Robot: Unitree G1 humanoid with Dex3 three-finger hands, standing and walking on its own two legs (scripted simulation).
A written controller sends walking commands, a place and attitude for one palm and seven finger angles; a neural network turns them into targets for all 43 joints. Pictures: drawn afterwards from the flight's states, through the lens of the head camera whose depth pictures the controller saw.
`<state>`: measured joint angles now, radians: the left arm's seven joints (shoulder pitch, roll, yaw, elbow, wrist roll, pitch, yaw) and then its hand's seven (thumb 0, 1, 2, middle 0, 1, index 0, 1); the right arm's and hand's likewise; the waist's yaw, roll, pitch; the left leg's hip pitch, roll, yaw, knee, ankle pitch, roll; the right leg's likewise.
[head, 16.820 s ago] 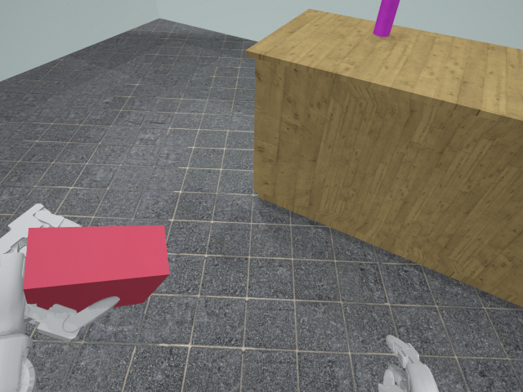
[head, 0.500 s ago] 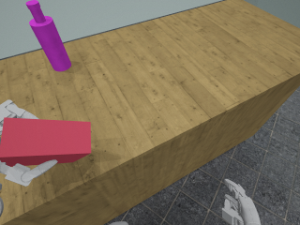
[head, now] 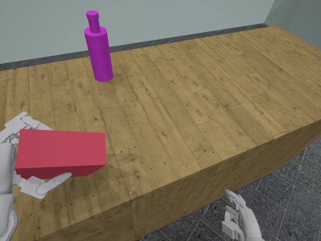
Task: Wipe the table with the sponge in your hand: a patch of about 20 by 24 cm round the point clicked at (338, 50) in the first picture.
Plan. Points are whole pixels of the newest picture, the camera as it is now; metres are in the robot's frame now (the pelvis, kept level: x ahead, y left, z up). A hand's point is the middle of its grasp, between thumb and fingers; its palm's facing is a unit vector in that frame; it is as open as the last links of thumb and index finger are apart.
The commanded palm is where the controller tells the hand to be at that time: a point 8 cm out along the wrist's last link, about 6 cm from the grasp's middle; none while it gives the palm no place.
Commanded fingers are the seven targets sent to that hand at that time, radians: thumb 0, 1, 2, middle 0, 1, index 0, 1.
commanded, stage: come to a stop and stand still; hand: left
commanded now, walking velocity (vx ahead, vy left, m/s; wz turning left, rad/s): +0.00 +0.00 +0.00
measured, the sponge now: (73, 157) +0.24 +0.21 +0.13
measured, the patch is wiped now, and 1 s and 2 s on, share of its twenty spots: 0.00 0.00 0.00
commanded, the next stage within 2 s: look again from close up in 0.16 s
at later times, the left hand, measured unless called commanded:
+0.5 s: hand (45, 161) +0.21 +0.24 +0.15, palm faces +0.35 -0.84 -0.42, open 10.2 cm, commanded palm +0.15 +0.27 +0.18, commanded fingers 0.00 0.10 1.30 -1.20 -1.60 -1.20 -1.60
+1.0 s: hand (32, 144) +0.22 +0.26 +0.18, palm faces +0.44 -0.77 -0.45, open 10.2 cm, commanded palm +0.14 +0.25 +0.18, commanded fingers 0.00 0.10 1.30 -1.20 -1.60 -1.20 -1.60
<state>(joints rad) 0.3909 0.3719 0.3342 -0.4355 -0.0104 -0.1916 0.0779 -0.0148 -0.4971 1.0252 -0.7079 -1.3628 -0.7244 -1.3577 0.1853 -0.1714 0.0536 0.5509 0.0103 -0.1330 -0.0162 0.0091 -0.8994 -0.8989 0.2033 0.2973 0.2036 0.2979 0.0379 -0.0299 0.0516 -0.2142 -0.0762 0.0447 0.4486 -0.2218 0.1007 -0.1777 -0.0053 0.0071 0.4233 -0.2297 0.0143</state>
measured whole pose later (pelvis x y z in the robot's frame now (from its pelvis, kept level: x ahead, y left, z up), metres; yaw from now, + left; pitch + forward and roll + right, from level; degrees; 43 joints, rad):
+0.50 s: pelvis +0.00 -0.01 +0.00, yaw +1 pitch -1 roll -1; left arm 0.45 0.39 0.34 -0.47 -0.02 -0.19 0.09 -0.02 -0.50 1.03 -0.71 -1.36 -0.72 -1.36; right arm 0.21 -0.20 0.03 0.57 0.02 -0.10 -0.03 0.01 -0.90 -0.90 0.20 0.30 0.20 0.30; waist 0.02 -0.01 0.07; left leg -0.21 -0.07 0.02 0.43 -0.21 0.08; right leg -0.16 0.00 -0.02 0.38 -0.21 0.01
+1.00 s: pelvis -0.01 -0.03 +0.00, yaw +1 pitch +0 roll -2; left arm 0.22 0.49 0.43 -0.30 -0.02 -0.25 0.06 -0.02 -0.50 1.03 -0.71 -1.36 -0.73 -1.35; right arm 0.21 -0.21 0.03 0.59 0.01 -0.14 -0.02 0.01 -0.90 -0.90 0.20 0.30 0.20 0.30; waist 0.06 -0.02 0.05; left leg -0.27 -0.03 0.01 0.47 -0.20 0.06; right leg -0.21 0.04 -0.03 0.39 -0.19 -0.02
